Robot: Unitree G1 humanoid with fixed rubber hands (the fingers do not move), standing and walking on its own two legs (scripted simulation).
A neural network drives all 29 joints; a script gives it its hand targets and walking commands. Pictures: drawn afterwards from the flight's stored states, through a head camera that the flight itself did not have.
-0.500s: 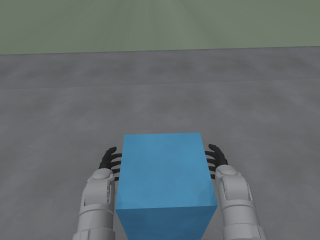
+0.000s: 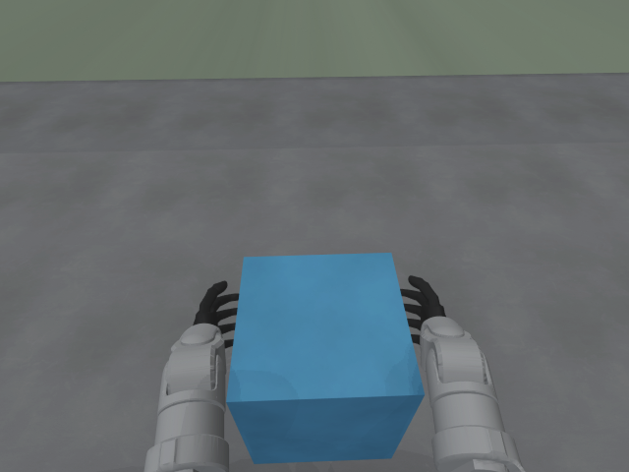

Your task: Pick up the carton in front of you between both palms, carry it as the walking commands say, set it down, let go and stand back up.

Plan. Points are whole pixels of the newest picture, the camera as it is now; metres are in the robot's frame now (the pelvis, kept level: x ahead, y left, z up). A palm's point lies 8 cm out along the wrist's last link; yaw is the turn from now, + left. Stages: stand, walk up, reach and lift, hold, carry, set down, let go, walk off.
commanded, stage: set down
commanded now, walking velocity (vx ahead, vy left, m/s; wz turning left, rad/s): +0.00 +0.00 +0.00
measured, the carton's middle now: (320, 361) +0.30 +0.01 -0.04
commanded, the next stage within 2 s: none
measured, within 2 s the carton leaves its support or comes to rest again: neither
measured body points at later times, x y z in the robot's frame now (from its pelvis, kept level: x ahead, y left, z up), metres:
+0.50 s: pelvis -0.04 +0.00 -0.09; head +0.16 +0.00 +0.31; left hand +0.34 +0.18 -0.17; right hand +0.35 -0.12 -0.17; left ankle +0.02 +0.12 -0.74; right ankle +0.03 -0.12 -0.74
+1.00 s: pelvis -0.07 +0.00 -0.23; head +0.17 +0.01 +0.15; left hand +0.37 +0.20 -0.31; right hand +0.40 -0.11 -0.31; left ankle +0.02 +0.12 -0.74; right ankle +0.02 -0.12 -0.74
